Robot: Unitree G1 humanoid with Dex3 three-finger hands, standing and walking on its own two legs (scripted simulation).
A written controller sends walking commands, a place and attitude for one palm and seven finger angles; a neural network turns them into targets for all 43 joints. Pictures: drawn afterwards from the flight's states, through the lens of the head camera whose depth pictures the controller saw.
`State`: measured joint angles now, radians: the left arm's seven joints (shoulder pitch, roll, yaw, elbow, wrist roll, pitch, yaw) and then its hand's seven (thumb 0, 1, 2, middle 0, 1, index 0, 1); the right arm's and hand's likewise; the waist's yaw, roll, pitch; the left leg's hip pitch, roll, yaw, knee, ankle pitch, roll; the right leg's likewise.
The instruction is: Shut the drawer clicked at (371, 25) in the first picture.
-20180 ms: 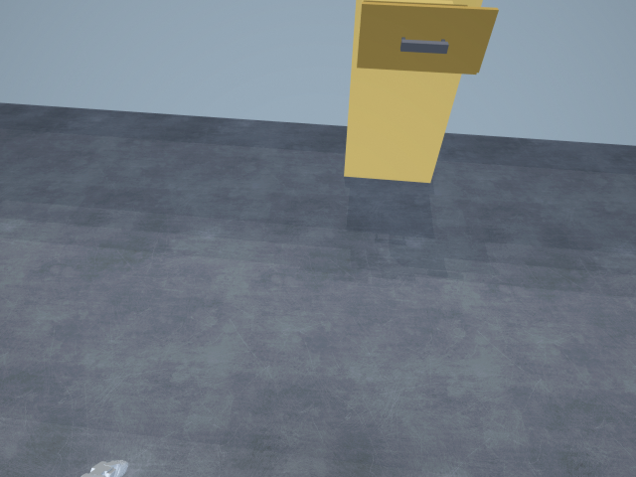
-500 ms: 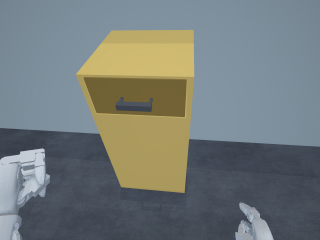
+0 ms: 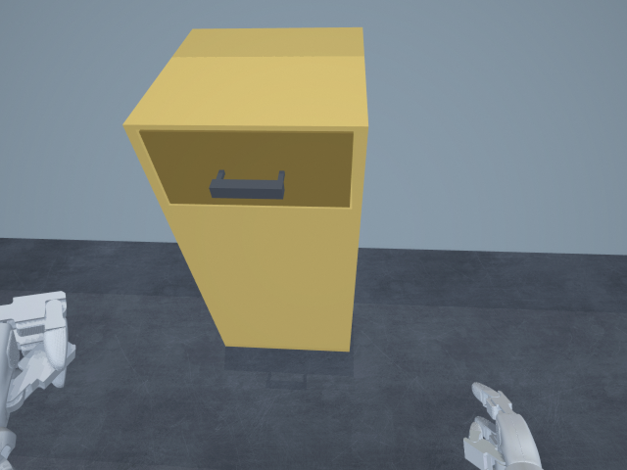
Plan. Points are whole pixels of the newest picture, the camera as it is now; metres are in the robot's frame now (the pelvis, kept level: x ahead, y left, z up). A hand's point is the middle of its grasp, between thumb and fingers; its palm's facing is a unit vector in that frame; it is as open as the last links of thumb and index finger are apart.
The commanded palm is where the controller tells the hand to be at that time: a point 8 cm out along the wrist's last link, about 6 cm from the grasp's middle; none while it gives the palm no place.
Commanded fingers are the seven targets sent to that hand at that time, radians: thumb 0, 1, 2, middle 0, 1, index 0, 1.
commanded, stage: step back with the hand held close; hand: left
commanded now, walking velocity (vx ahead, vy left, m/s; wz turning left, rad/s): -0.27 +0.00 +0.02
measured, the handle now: (249, 181) +0.60 +0.17 +0.01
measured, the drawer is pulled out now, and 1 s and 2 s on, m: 0.00 0.00 0.00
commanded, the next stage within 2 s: stop stepping back and stand still in 1.12 s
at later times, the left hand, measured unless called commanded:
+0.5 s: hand (7, 439) +0.12 +0.26 +0.15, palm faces +0.35 -0.81 -0.47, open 3.2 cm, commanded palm +0.06 +0.30 +0.17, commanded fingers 0.00 0.90 0.90 -1.40 -1.60 -1.40 -1.60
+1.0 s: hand out of the picture +0.04 +0.25 +0.16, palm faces +0.27 -0.82 -0.50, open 3.2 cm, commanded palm -0.03 +0.30 +0.17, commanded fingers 0.00 0.90 0.90 -1.40 -1.60 -1.40 -1.60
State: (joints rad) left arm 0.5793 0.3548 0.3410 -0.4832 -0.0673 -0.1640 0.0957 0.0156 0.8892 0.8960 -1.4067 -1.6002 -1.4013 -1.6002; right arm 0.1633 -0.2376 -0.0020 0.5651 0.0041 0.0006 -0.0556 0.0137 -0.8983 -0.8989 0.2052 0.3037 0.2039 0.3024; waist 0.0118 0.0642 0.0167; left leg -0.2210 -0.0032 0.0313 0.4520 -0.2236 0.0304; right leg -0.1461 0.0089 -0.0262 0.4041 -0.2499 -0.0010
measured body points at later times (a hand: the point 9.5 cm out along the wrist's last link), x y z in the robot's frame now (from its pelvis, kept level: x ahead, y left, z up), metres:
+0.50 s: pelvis -0.07 +0.02 -0.01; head -0.04 +0.02 +0.44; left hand +0.09 +0.30 +0.18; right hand +0.12 -0.22 -0.09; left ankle +0.01 +0.10 -0.74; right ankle -0.02 -0.12 -0.74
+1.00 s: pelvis -0.15 +0.02 -0.01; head -0.11 +0.04 +0.43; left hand +0.02 +0.29 +0.19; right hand +0.06 -0.21 -0.08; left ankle +0.01 +0.10 -0.74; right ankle -0.17 -0.11 -0.74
